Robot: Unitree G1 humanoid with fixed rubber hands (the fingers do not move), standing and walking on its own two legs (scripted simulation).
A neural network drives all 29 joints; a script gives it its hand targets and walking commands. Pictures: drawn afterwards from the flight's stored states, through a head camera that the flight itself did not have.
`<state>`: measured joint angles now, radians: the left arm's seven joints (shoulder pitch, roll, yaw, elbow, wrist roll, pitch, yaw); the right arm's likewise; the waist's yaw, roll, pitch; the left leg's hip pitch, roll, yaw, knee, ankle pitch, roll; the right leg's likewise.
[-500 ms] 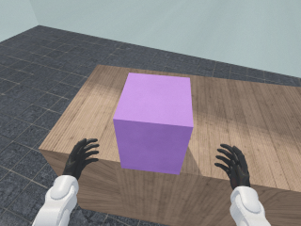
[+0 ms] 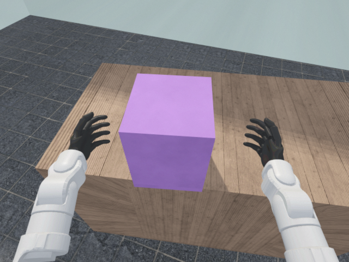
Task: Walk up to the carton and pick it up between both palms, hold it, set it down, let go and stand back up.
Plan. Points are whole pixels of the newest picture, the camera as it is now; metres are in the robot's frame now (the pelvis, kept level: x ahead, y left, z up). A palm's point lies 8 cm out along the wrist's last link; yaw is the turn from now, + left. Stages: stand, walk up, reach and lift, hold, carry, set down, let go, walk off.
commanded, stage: reach and lift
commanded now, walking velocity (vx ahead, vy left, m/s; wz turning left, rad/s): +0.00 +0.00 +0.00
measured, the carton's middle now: (170, 134) +0.45 +0.05 +0.01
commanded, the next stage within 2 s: none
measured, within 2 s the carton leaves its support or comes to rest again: neither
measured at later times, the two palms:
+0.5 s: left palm (85, 109) +0.40 +0.23 +0.15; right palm (275, 119) +0.39 -0.18 +0.14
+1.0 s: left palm (87, 90) +0.44 +0.24 +0.16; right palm (267, 97) +0.44 -0.17 +0.16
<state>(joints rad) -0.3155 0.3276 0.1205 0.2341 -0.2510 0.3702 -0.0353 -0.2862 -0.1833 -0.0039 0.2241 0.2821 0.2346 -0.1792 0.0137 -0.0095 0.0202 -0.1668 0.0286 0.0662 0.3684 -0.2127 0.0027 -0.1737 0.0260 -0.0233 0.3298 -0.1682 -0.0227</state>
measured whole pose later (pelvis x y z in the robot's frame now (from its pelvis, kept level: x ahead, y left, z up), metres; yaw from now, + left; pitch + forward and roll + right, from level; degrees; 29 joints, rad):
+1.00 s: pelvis +0.01 +0.00 +0.00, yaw +2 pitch +7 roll -1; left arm -0.94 0.42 0.06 0.88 -0.22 0.35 -0.01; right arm -0.92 -0.25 0.00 0.86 0.35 0.29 -0.16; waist -0.04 -0.01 -0.10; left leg -0.31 0.03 0.02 0.40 -0.22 0.00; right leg -0.28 0.03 -0.05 0.31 -0.16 -0.02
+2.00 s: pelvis -0.02 -0.01 -0.03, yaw +3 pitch +20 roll -1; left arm -1.01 0.26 -0.01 1.43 -0.23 -0.28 0.03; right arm -0.95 -0.08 -0.13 1.20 0.14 -0.13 -0.13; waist -0.06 -0.01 -0.24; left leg -0.75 0.02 -0.01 0.65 -0.26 0.00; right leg -0.73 0.01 -0.07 0.61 -0.23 -0.03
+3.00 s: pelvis +0.01 +0.01 +0.00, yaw +2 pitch +6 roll -1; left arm -0.75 -0.03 0.49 1.02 0.35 -0.16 0.01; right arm -0.68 0.17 -0.67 0.92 -0.46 -0.25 -0.09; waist 0.02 -0.02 -0.03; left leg -0.27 0.02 0.04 0.39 -0.22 0.02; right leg -0.24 0.02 -0.05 0.28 -0.16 -0.01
